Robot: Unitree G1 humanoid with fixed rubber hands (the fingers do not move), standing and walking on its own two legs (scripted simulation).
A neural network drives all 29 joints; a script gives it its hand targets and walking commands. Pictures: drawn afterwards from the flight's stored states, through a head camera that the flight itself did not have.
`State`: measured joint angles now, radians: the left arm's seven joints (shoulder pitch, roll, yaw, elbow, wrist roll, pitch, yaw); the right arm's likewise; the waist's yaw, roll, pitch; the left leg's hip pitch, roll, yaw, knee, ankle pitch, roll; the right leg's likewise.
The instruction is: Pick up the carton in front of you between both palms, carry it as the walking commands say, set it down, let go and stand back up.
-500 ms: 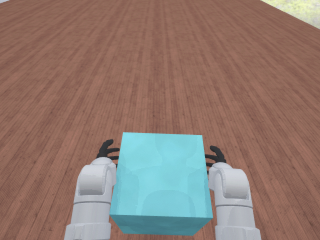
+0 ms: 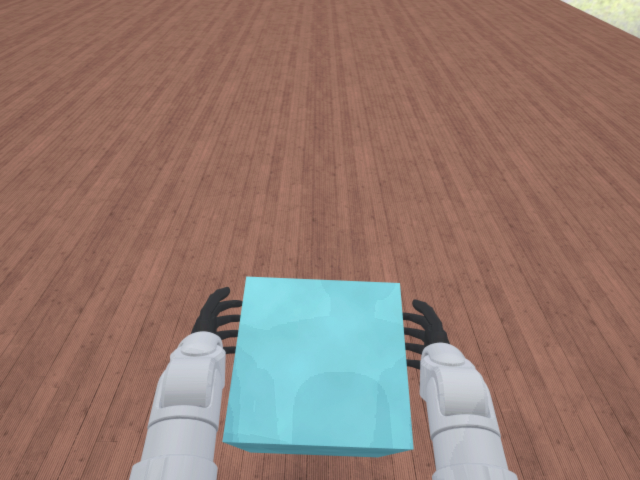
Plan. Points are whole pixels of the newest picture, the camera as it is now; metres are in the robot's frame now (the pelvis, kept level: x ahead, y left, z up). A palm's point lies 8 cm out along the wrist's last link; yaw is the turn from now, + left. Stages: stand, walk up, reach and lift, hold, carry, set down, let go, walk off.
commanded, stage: carry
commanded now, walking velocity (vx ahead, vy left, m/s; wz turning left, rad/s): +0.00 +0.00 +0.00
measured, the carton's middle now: (318, 375) +0.31 +0.00 -0.07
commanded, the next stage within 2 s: hold in 0.76 s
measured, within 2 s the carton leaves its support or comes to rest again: neither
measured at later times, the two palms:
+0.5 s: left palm (197, 370) +0.25 +0.15 +0.05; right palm (444, 381) +0.25 -0.15 +0.04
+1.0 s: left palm (171, 385) +0.23 +0.17 +0.05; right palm (427, 380) +0.25 -0.12 +0.04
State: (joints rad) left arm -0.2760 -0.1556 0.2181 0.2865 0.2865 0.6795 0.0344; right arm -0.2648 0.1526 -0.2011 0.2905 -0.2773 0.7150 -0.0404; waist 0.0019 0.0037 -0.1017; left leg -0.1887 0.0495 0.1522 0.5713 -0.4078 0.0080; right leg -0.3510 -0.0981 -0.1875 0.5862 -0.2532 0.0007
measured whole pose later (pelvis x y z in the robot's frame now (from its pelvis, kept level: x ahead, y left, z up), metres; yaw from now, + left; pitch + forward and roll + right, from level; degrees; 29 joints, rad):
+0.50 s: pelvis -0.04 +0.00 +0.00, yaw +0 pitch +1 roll +0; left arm -0.28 -0.16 0.22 0.26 0.28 0.72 0.03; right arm -0.26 0.15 -0.19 0.25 -0.27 0.75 -0.05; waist 0.00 0.00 -0.10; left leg -0.23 0.04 0.16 0.54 -0.33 0.02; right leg -0.37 -0.10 -0.19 0.51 -0.15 -0.01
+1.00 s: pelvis -0.05 -0.01 +0.01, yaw +5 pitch -5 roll +0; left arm -0.29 -0.16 0.24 0.28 0.30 0.67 0.01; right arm -0.24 0.15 -0.18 0.20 -0.27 0.74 -0.02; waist 0.01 0.03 0.04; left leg -0.08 0.00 0.04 0.44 -0.26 0.02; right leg -0.18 -0.03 -0.04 0.39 -0.11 0.01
